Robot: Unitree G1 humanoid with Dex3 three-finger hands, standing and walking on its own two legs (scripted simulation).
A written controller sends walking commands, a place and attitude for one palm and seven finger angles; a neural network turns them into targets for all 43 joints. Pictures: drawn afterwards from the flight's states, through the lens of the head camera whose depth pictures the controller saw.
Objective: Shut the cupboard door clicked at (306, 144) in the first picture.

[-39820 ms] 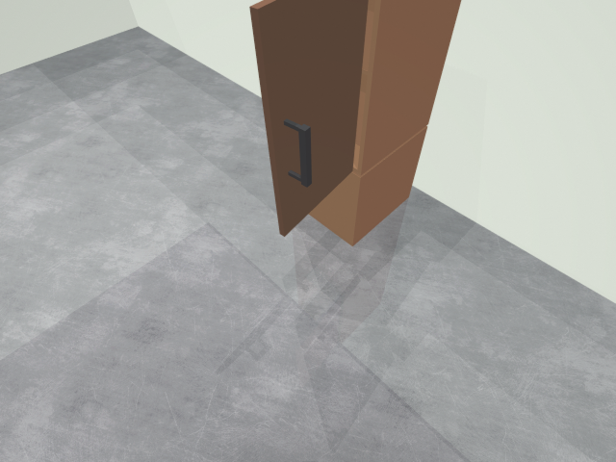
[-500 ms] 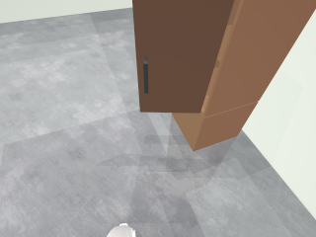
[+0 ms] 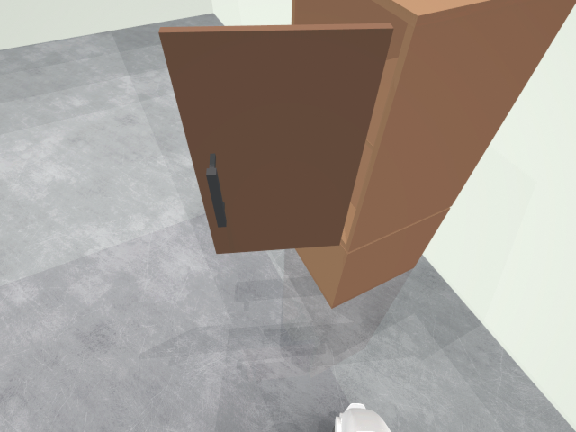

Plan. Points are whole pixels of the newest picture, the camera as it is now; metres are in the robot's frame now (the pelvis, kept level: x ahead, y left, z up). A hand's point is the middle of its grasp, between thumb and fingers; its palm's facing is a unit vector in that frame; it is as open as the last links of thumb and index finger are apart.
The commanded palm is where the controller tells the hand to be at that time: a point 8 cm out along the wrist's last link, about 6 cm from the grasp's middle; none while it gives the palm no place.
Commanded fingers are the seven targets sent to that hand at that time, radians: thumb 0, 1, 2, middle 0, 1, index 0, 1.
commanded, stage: take the last steps up to it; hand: left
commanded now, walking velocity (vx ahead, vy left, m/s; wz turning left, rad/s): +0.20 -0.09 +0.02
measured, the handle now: (217, 192) +0.57 +0.15 -0.07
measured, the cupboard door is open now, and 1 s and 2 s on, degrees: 69 69 69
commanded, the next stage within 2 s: come to a stop and stand still in 0.10 s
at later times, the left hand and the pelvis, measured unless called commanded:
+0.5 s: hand (215, 430) +0.16 +0.12 -0.19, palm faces +0.09 -0.98 -0.18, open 7.3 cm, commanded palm none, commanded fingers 0.00 0.90 0.90 -0.20 -0.30 -0.20 -0.30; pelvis +0.15 -0.05 -0.01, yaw +1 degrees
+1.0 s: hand out of the picture +0.15 +0.12 -0.19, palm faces -0.01 -0.97 -0.25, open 7.4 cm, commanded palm none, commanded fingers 0.00 0.90 0.90 -0.20 -0.30 -0.20 -0.30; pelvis +0.09 -0.07 -0.03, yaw +0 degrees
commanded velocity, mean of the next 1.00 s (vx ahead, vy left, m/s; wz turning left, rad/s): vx -0.08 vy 0.02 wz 0.01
